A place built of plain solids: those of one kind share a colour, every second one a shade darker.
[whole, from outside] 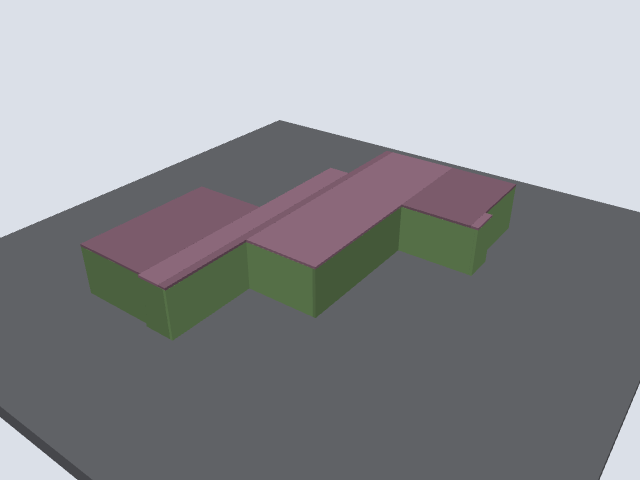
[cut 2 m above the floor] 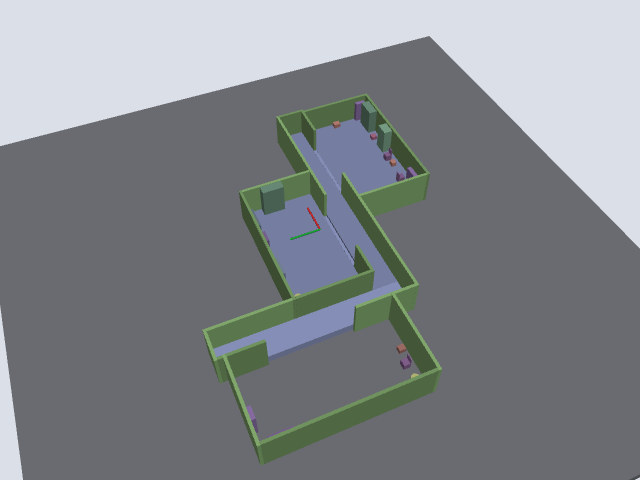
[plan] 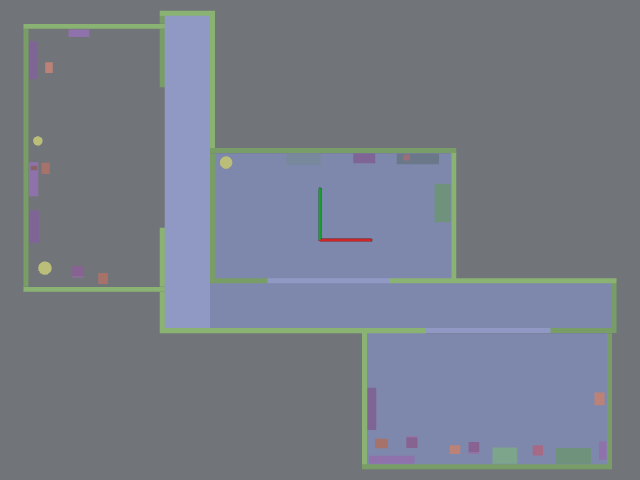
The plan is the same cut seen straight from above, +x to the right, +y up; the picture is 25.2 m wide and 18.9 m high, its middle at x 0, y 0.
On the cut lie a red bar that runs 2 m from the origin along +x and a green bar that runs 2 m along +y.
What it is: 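A storey of a split-level house; a hall and three lower rooms open beside it; the rooms' floors lie 0.58 m, 0.170 m and not at all below the hall's; a bare drop, one riser, a flush line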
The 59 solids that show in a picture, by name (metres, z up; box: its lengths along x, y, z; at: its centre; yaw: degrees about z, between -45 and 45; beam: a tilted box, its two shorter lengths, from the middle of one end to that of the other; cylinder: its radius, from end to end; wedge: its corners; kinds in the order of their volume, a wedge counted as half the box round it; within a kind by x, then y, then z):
{
 "floor_1": {"box": [1.78, 12.3, 0.63], "at": [-5.22, 2.68, 0.26]},
 "floor_2": {"box": [4.78, 0.2, 0.46], "at": [0.32, -1.6, 0.18]},
 "floor_3": {"box": [9.3, 4.93, 0.46], "at": [0.52, 0.96, 0.18]},
 "floor_4": {"box": [15.81, 1.76, 0.63], "at": [3.57, -2.59, 0.26]},
 "floor_5": {"box": [9.45, 5.16, 0.63], "at": [6.58, -6.25, 0.26]},
 "floor_6": {"box": [4.91, 0.2, 0.63], "at": [6.62, -3.57, 0.26]},
 "wall_1": {"box": [0.2, 10.16, 3.39], "at": [-11.58, 3.23, 1.65]},
 "wall_2": {"box": [5.56, 0.2, 3.39], "at": [-8.89, -1.94, 1.65]},
 "wall_3": {"box": [5.56, 0.2, 3.39], "at": [-8.89, 8.41, 1.65]},
 "wall_4": {"box": [0.2, 1.42, 3.39], "at": [-6.21, -2.76, 1.65]},
 "wall_5": {"box": [0.2, 2.33, 3.39], "at": [-6.21, -0.68, 1.65]},
 "wall_6": {"box": [0.2, 2.29, 3.39], "at": [-6.21, 7.17, 1.65]},
 "wall_7": {"box": [0.2, 0.32, 3.39], "at": [-6.21, 8.67, 1.65]},
 "wall_8": {"box": [2.18, 0.2, 3.39], "at": [-5.22, 8.93, 1.65]},
 "wall_9": {"box": [0.2, 4.93, 3.39], "at": [-4.23, 0.96, 1.65]},
 "wall_10": {"box": [0.2, 5.21, 3.39], "at": [-4.23, 6.22, 1.65]},
 "wall_11": {"box": [2.27, 0.2, 3.39], "at": [-3.2, -1.6, 1.65]},
 "wall_12": {"box": [10.48, 0.2, 3.39], "at": [-1.08, -3.57, 1.65]},
 "wall_13": {"box": [9.7, 0.2, 3.39], "at": [0.52, 3.52, 1.65]},
 "wall_14": {"box": [0.2, 5.16, 3.39], "at": [1.75, -6.25, 1.65]},
 "wall_15": {"box": [0.2, 4.93, 3.39], "at": [5.26, 0.96, 1.65]},
 "wall_16": {"box": [9.85, 0.2, 3.39], "at": [6.58, -8.93, 1.65]},
 "wall_17": {"box": [8.96, 0.2, 3.39], "at": [7.2, -1.6, 1.65]},
 "wall_18": {"box": [2.6, 0.2, 3.39], "at": [10.38, -3.57, 1.65]},
 "wall_19": {"box": [0.2, 5.16, 3.39], "at": [11.4, -6.25, 1.65]},
 "wall_20": {"box": [0.2, 1.76, 3.39], "at": [11.58, -2.59, 1.65]},
 "roof_1": {"box": [7.54, 4.89, 0.16], "at": [-7.91, 6.07, 3.42]},
 "roof_2": {"box": [2.18, 0.52, 0.16], "at": [-5.22, 8.77, 3.42]},
 "roof_3": {"box": [17.04, 5.13, 0.16], "at": [-3.16, 1.06, 3.42]},
 "roof_4": {"box": [23.35, 0.54, 0.16], "at": [0.0, -1.77, 3.42]},
 "roof_5": {"box": [17.99, 1.62, 0.16], "at": [2.68, -2.86, 3.42]},
 "roof_6": {"box": [9.85, 5.36, 0.16], "at": [6.58, -6.35, 3.42]},
 "wardrobe_1": {"box": [0.64, 1.51, 2.17], "at": [4.83, 1.46, 1.49]},
 "wardrobe_2": {"box": [0.98, 0.64, 1.9], "at": [7.28, -8.49, 1.53]},
 "wardrobe_3": {"box": [1.38, 0.62, 1.92], "at": [9.98, -8.5, 1.54]},
 "case_1": {"box": [0.34, 1.48, 1.98], "at": [-11.29, 7.08, 0.94]},
 "case_2": {"box": [0.37, 1.35, 0.99], "at": [-11.27, 2.39, 0.45]},
 "case_3": {"box": [0.39, 1.29, 1.44], "at": [-11.26, 0.52, 0.67]},
 "case_4": {"box": [0.82, 0.3, 1.78], "at": [-9.5, 8.14, 0.84]},
 "case_5": {"box": [0.87, 0.38, 1.17], "at": [1.74, 3.21, 0.99]},
 "case_6": {"box": [0.35, 1.67, 1.44], "at": [2.04, -6.65, 1.3]},
 "case_7": {"box": [1.79, 0.32, 0.96], "at": [2.83, -8.65, 1.06]},
 "case_8": {"box": [0.3, 0.73, 1.61], "at": [11.13, -8.29, 1.38]},
 "sideboard_1": {"box": [1.36, 0.45, 0.81], "at": [-0.65, 3.18, 0.81]},
 "sideboard_2": {"box": [1.67, 0.42, 0.85], "at": [3.85, 3.19, 0.83]},
 "bush_1": {"cylinder": 0.19, "from": [-11.11, 3.9, 0.51], "to": [-11.11, 3.9, 1.09]},
 "bush_2": {"cylinder": 0.26, "from": [-10.83, -1.11, 0.28], "to": [-10.83, -1.11, 0.85]},
 "bush_3": {"cylinder": 0.25, "from": [-3.7, 3.05, 0.86], "to": [-3.7, 3.05, 1.77]},
 "toybox_1": {"box": [0.33, 0.44, 0.41], "at": [-10.8, 2.82, 0.15]},
 "toybox_2": {"box": [0.3, 0.43, 0.34], "at": [-10.67, 6.79, 0.12]},
 "toybox_3": {"box": [0.38, 0.44, 0.38], "at": [-8.54, -1.52, 0.14]},
 "toybox_4": {"box": [0.51, 0.37, 0.31], "at": [2.42, -8.02, 0.73]},
 "toybox_5": {"box": [0.41, 0.35, 0.34], "at": [5.32, -8.26, 0.75]},
 "toybox_6": {"box": [0.4, 0.51, 0.33], "at": [11.01, -6.25, 0.74]},
 "chair_1": {"box": [0.47, 0.41, 0.49], "at": [-9.54, -1.23, 0.19]},
 "chair_2": {"box": [0.45, 0.41, 0.46], "at": [3.62, -7.98, 0.81]},
 "chair_3": {"box": [0.43, 0.41, 0.45], "at": [6.06, -8.16, 0.8]},
 "basket_1": {"box": [0.41, 0.41, 0.27], "at": [8.57, -8.29, 0.71]},
 "books_1": {"box": [0.26, 0.24, 0.08], "at": [3.42, 3.25, 1.3]}
}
